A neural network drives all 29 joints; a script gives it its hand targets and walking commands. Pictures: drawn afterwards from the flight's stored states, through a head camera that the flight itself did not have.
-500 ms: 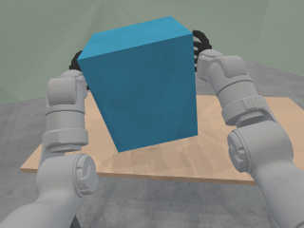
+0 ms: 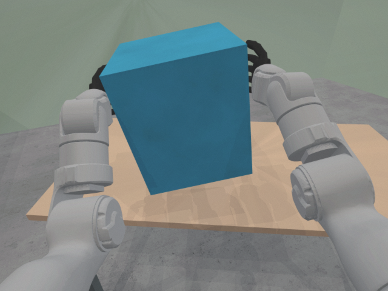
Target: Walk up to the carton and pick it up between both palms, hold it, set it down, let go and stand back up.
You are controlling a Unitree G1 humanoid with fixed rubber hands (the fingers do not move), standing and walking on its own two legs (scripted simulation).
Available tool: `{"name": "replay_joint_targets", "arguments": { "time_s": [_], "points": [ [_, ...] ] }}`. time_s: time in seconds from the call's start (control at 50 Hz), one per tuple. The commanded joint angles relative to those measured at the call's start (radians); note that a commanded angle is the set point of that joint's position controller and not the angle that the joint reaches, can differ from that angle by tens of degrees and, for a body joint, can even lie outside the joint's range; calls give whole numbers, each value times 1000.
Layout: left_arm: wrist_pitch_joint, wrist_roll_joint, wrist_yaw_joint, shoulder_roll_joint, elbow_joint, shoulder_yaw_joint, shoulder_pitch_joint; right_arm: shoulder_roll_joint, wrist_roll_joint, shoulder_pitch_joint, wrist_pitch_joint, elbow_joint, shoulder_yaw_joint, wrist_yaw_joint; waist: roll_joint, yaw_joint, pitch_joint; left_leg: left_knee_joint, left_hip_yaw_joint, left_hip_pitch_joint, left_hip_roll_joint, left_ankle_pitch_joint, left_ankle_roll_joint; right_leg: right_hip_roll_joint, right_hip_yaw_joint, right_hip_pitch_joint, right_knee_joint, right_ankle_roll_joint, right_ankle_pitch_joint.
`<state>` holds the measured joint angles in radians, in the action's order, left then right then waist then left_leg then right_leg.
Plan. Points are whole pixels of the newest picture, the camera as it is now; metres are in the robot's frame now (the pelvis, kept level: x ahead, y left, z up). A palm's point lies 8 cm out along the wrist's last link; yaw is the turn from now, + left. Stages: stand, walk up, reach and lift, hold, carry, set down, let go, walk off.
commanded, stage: hold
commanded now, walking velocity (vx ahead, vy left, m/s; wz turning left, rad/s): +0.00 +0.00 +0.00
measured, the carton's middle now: (185, 107) +0.38 -0.01 +0.28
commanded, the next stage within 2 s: set down in 0.04 s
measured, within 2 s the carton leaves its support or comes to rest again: neither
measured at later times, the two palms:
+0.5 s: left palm (88, 99) +0.39 +0.18 +0.31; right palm (242, 88) +0.38 -0.12 +0.32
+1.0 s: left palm (104, 118) +0.41 +0.16 +0.26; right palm (242, 114) +0.41 -0.14 +0.25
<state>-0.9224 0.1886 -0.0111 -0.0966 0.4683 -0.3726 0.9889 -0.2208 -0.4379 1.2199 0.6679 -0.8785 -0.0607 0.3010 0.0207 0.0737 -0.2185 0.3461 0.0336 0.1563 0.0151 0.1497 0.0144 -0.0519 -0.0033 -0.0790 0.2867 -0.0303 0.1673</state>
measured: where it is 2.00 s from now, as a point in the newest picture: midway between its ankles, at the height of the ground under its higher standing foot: outside the picture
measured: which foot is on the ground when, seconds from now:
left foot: down 0.00-1.00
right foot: down 0.00-1.00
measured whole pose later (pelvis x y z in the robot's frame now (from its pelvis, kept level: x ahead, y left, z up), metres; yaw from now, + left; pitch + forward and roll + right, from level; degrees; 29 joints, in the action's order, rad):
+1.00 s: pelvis +0.01 +0.01 +0.00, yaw +0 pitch -8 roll -1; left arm -0.59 0.32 -0.01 -0.04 0.52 -0.38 0.93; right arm -0.11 -0.23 1.02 0.20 -0.97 0.06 0.18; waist -0.04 0.07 -0.01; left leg 0.33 0.02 0.02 0.00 0.17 0.00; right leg -0.04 0.00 0.07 0.25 -0.02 0.18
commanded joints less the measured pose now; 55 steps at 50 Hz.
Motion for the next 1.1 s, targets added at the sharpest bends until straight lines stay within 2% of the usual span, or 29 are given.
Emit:
{"name": "replay_joint_targets", "arguments": {
  "time_s": [0.0, 0.02, 0.04, 0.14, 0.22, 0.28, 0.42, 0.56, 0.7, 0.94, 1.02, 1.08],
  "points": [
    [126, -183, 123, 511, -202, 357, 905, 715, -188, 678, 11, 277, -139, -145, 8, 2, -296, -2, 5, -167, -44, -203, 23, -18, -22, 2, -34, 85, -190],
    [127, -183, 123, 512, -202, 358, 905, 714, -188, 678, 11, 277, -139, -145, 8, 3, -296, -2, 6, -167, -44, -203, 23, -18, -22, 2, -34, 85, -191],
    [136, -183, 122, 485, -201, 288, 979, 717, -158, 754, -17, 292, -124, -149, 15, -9, -277, 15, 8, -184, -51, -196, 19, -5, -19, -12, -41, 70, -209],
    [185, -127, 135, 437, -111, 228, 942, 687, -89, 721, -86, 224, -69, -149, -18, -13, -279, 7, -1, -221, -41, -213, 15, 0, -4, 22, -47, 75, -228],
    [247, -64, 159, 411, 8, 178, 896, 650, -3, 687, -158, 141, -1, -151, -48, -1, -219, -15, -16, -225, -39, -151, 9, 2, 7, 24, -65, 76, -150],
    [295, -21, 179, 418, 73, 164, 871, 630, 61, 684, -229, 97, 41, -161, -48, 10, -180, -31, -29, -226, -40, -117, 6, 4, 17, 31, -75, 76, -101],
    [345, 16, 198, 490, 87, 220, 816, 598, 145, 704, -388, 96, 73, -186, 15, 25, -164, -27, -49, -286, -41, -178, 18, -1, 44, 73, -77, 75, -107],
    [377, -12, 158, 550, -15, 336, 792, 583, 161, 710, -497, 140, 42, -197, 68, 50, -219, 4, -42, -375, -31, -282, 35, -11, 77, 78, -66, 70, -146],
    [392, -13, 130, 570, -37, 372, 732, 592, 176, 661, -529, 154, 10, -207, 45, 40, -213, 10, -36, -401, -22, -321, 32, -9, 81, 79, -68, 68, -172],
    [396, 0, 137, 573, -53, 355, 615, 661, 166, 616, -537, 256, -93, -205, -22, -26, -247, 24, -47, -389, -39, -415, 13, -1, 65, 131, -35, 90, -366],
    [405, -6, 143, 577, -81, 370, 619, 686, 175, 606, -537, 283, -104, -197, -25, -25, -271, 25, -50, -374, -46, -410, 13, 5, 61, 144, -23, 96, -413],
    [413, -8, 147, 577, -84, 375, 632, 694, 194, 593, -535, 276, -87, -194, -18, -15, -270, 19, -53, -364, -47, -385, 15, 8, 62, 140, -23, 97, -401]
  ]
}}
